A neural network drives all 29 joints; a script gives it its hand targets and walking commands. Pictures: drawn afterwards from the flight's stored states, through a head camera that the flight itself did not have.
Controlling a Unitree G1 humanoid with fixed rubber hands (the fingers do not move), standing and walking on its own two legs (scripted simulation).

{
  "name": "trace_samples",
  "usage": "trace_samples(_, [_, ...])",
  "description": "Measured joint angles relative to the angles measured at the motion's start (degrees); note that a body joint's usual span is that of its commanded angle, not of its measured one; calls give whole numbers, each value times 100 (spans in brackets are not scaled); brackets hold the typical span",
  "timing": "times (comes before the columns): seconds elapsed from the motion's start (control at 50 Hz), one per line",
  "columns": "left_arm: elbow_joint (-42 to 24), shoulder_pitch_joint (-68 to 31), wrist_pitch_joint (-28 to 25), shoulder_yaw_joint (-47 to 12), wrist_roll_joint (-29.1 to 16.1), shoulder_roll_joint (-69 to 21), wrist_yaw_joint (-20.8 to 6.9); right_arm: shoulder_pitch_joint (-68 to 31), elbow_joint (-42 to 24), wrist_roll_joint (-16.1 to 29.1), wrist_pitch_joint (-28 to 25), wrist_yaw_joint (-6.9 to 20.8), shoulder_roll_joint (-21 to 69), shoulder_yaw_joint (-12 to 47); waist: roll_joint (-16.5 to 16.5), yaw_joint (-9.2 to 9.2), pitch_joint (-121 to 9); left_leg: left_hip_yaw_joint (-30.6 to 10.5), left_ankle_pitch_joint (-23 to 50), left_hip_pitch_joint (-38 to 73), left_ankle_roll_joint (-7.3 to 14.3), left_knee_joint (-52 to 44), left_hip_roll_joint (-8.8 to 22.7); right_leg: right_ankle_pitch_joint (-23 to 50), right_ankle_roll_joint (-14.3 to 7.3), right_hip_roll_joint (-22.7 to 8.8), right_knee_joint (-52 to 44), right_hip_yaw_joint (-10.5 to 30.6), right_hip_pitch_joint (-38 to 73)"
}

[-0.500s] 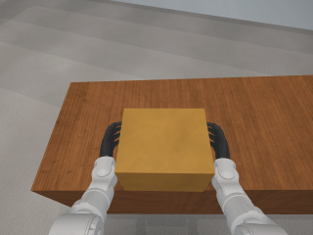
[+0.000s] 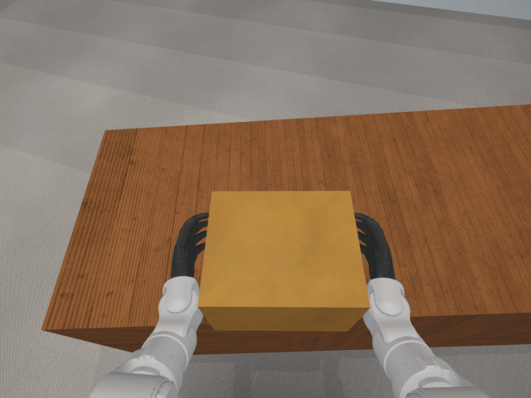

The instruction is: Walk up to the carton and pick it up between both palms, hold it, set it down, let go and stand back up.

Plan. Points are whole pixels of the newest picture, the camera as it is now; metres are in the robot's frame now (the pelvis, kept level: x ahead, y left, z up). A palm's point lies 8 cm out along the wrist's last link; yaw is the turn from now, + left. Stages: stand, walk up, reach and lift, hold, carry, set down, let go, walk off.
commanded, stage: set down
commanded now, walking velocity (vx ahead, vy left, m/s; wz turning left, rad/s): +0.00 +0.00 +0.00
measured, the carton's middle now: (280, 262) +0.34 +0.01 -0.05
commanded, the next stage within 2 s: none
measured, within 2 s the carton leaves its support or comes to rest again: neither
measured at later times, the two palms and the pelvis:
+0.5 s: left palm (192, 280) +0.32 +0.16 -0.07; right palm (379, 277) +0.32 -0.15 -0.08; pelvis -0.03 -0.01 -0.02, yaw +0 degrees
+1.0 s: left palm (166, 267) +0.33 +0.20 -0.04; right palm (427, 272) +0.33 -0.22 -0.05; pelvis -0.05 +0.00 -0.04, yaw -2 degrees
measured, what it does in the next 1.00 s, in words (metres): stands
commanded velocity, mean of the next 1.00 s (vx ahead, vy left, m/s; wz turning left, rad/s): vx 0.00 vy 0.00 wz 0.00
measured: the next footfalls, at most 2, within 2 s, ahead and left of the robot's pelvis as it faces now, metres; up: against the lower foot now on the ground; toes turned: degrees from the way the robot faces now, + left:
none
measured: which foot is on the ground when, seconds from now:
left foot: down 0.00-1.00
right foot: down 0.00-1.00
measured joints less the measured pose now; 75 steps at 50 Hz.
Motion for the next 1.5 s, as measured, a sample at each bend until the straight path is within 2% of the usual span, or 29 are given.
trace_samples(0.2, [401,-212,-220,10,-66,28,21,-179,182,1,-35,45,-10,-53,-37,33,-50,-3,-54,-379,-19,305,-3,-122,-31,-10,437,-6,-443])
trace_samples(0.54, [1175,-726,-535,93,-170,147,-60,-612,626,-442,-126,74,79,-567,-114,-14,-170,-28,-152,-1138,-64,940,-35,-339,-92,-56,1276,-39,-1289])
trace_samples(0.68, [1259,-814,-551,57,-232,157,-68,-728,825,-323,-216,78,34,-510,-131,4,-206,-7,-236,-1420,-70,1219,-14,-408,-96,-40,1555,-19,-1585])
trace_samples(0.76, [1263,-814,-520,-59,-296,144,-33,-779,1017,-155,-239,105,-108,-237,-144,74,-295,42,-295,-1560,-69,1358,12,-441,-85,-19,1688,30,-1746])
trace_samples(0.84, [629,-664,-249,29,-167,122,-134,-727,981,139,-263,391,-463,209,-202,234,-364,144,-337,-1597,-51,1430,65,-429,-51,30,1751,133,-1824])
trace_samples(0.9, [124,-531,19,106,-255,267,-246,-765,968,612,-367,514,-708,356,-222,221,-374,195,-280,-1505,-32,1340,55,-371,-31,20,1691,184,-1759])
trace_samples(0.96, [-16,-580,277,75,-497,512,-306,-896,1057,1162,-292,608,-1033,528,-243,200,-380,242,-222,-1378,-16,1264,38,-325,-26,4,1647,230,-1658])
trace_samples(1.04, [31,-806,649,-292,-1187,937,-345,-1049,889,1991,220,801,-1533,957,-314,191,-446,307,-186,-1310,18,1255,18,-302,-13,-16,1689,292,-1629])
trace_samples(1.1, [-240,-903,1050,-688,-1758,1247,-350,-1087,393,2612,759,974,-1874,1304,-351,152,-538,312,-158,-1348,33,1270,-6,-292,-3,-40,1724,297,-1671])
trace_samples(1.18, [-767,-1006,1805,-963,-1964,1509,-411,-1145,-304,3108,1477,1180,-2207,1664,-387,144,-471,319,-62,-1192,36,1128,-14,-192,-3,-45,1576,306,-1513])
trace_samples(1.26, [-1073,-1165,2432,-937,-1764,1541,-485,-1275,-588,3198,2023,1194,-2221,1706,-446,156,-247,326,86,-828,39,826,-20,-46,2,-47,1274,315,-1148])
trace_samples(1.32, [-1371,-1106,2649,-842,-1594,1448,-484,-1193,-824,3027,2155,1142,-2090,1541,-445,180,-168,300,206,-563,36,550,-27,81,2,-50,969,292,-858])
trace_samples(1.4, [-1626,-873,2763,-590,-1256,1250,-487,-1002,-823,2737,2107,1057,-1822,1275,-420,205,2,243,325,-95,29,192,-40,202,-4,-55,565,240,-346])
trace_samples(1.5, [-1960,-153,2543,-402,-926,1087,-498,-417,-838,2349,1775,998,-1522,914,-365,180,168,132,404,457,3,-169,-63,268,-22,-69,149,135,273])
